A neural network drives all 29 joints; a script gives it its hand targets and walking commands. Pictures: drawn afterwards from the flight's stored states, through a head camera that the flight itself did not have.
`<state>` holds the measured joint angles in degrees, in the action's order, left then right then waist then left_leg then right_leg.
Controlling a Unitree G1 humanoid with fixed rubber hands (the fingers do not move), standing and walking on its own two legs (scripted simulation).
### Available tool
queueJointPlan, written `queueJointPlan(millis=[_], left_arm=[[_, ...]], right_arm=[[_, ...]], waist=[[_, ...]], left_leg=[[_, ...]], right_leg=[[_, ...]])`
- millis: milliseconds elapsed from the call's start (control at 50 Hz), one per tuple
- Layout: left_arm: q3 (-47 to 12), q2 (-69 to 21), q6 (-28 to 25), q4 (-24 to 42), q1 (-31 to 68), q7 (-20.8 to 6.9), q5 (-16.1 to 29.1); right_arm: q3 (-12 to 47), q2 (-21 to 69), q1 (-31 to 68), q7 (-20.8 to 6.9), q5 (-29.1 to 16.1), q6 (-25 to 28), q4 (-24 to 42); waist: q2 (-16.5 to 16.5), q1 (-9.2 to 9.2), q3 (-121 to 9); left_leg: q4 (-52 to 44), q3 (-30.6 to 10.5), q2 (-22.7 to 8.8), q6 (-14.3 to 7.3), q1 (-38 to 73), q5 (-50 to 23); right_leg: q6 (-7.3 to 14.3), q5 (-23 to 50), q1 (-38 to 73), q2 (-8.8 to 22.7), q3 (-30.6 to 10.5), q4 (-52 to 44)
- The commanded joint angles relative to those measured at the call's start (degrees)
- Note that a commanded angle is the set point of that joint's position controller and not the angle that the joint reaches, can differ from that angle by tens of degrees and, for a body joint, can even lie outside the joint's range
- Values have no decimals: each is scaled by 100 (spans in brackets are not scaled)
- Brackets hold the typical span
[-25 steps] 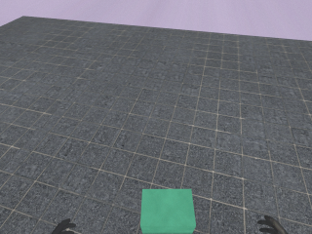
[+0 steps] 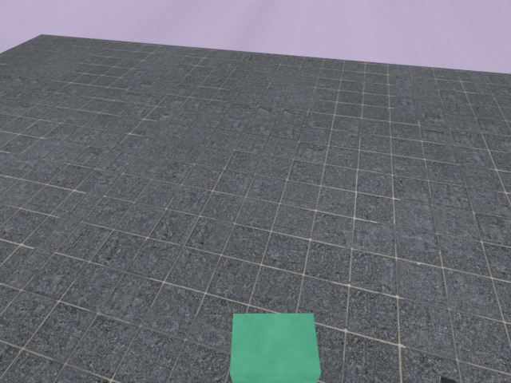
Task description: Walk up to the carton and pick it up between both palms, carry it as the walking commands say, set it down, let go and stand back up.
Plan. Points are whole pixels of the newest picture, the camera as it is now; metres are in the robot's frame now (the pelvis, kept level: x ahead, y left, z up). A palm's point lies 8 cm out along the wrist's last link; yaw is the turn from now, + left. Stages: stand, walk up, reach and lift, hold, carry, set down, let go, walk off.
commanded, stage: stand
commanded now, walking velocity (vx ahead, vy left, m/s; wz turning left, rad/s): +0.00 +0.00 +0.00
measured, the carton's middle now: (273, 350) +0.41 -0.02 -0.69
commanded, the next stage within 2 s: none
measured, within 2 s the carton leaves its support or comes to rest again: neither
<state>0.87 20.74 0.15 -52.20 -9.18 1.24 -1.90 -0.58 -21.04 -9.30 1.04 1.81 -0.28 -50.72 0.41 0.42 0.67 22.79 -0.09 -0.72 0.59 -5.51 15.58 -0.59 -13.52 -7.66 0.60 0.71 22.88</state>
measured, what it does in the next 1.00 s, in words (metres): stands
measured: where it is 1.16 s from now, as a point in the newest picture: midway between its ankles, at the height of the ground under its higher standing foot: outside the picture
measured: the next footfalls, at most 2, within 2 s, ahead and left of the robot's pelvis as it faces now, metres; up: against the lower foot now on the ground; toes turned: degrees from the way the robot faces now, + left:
none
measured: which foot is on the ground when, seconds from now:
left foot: down 0.00-1.00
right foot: down 0.00-1.00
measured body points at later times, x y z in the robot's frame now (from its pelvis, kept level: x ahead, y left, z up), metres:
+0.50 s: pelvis -0.01 +0.00 +0.00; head -0.02 +0.00 +0.45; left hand +0.09 +0.31 -0.11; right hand +0.09 -0.31 -0.11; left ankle -0.04 +0.12 -0.74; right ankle -0.01 -0.12 -0.74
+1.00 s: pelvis -0.02 +0.00 +0.00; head -0.02 +0.00 +0.45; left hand +0.08 +0.32 -0.11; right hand +0.09 -0.31 -0.11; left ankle -0.04 +0.12 -0.74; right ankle -0.01 -0.12 -0.74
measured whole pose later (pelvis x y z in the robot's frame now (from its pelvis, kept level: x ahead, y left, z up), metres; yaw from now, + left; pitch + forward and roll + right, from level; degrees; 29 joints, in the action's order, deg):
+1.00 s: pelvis -0.02 +0.00 +0.00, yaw +0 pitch -2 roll +0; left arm 0.5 22.0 -0.5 -59.7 -7.0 0.6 -1.2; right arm -0.3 -22.3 -7.4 0.6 1.2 0.5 -58.2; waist 0.3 0.4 1.4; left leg 19.2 -0.2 -0.5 0.5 -4.4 12.4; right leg -0.6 -10.4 -6.6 0.8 0.8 19.4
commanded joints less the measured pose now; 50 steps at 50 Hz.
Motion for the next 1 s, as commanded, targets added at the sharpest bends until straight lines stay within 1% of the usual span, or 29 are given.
queueJointPlan(millis=[0,160,340,980], left_arm=[[191,932,-68,200,201,19,5],[182,989,-81,-15,266,1,17],[170,1033,-92,-190,316,-15,32],[128,1106,-121,-522,416,-41,75]], right_arm=[[-189,-914,192,23,-2,73,206],[-176,-963,231,16,-8,93,-10],[-168,-1009,263,9,-24,108,-175],[-148,-1094,386,-21,-69,135,-514]], waist=[[-22,-3,-152],[-24,0,-71],[-16,0,-40],[-24,-2,-76]], left_leg=[[-347,-439,-522,-50,-169,-1381],[-477,-481,-545,-74,-202,-1125],[-565,-516,-569,-92,-202,-1015],[-688,-539,-625,-126,-108,-1138]], right_leg=[[86,1293,145,538,-509,-315],[101,1086,146,568,-549,-437],[113,987,148,589,-566,-510],[140,1112,213,662,-561,-614]])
